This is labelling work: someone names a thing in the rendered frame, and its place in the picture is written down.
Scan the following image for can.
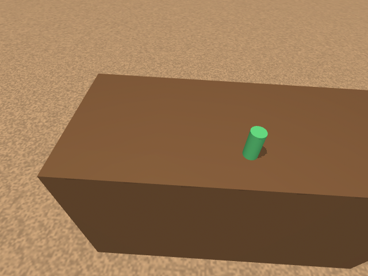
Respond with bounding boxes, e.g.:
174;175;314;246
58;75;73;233
243;126;268;160

